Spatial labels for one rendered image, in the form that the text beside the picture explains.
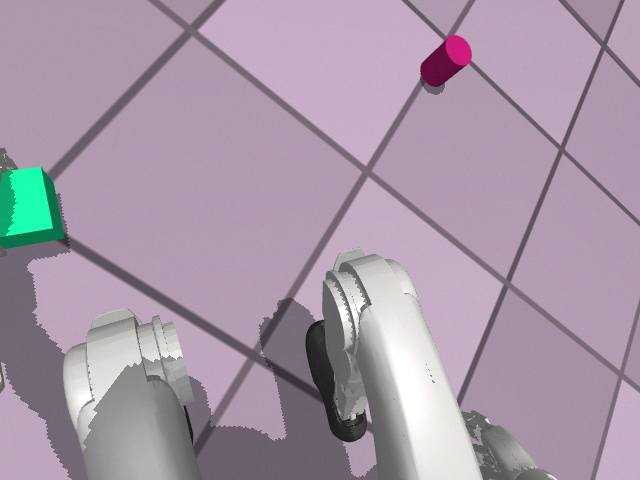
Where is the right robot foot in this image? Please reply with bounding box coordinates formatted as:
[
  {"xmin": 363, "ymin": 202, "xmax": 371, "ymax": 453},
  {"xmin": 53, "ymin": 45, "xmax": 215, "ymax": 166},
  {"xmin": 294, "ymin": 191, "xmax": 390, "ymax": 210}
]
[{"xmin": 305, "ymin": 320, "xmax": 367, "ymax": 442}]

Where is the right robot hand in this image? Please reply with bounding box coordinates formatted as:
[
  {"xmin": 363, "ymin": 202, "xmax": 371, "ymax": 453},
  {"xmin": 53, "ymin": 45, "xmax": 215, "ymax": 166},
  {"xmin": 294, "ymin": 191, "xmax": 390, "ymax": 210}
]
[{"xmin": 461, "ymin": 410, "xmax": 539, "ymax": 480}]

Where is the left robot hand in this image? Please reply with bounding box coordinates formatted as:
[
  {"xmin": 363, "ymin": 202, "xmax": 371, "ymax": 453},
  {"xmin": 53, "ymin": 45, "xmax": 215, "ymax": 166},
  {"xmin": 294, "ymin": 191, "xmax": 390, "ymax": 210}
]
[{"xmin": 0, "ymin": 148, "xmax": 18, "ymax": 257}]

